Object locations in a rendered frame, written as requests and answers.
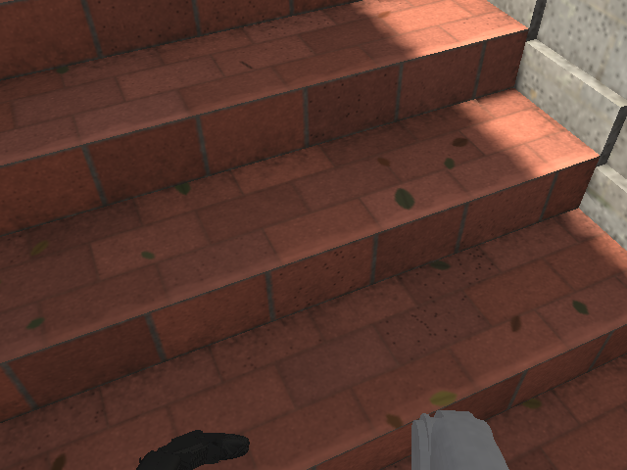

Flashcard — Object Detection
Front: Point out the robot right thigh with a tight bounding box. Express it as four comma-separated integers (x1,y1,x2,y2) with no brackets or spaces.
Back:
411,410,509,470

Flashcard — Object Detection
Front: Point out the left robot hand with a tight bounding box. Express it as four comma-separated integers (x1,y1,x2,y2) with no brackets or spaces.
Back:
136,430,250,470

